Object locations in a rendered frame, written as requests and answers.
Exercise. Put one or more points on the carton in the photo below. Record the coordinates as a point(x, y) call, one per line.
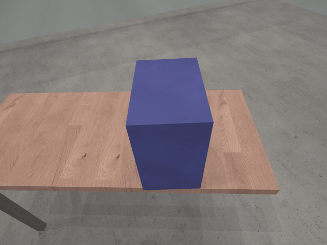
point(169, 123)

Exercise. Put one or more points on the table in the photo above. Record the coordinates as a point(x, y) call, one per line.
point(78, 141)

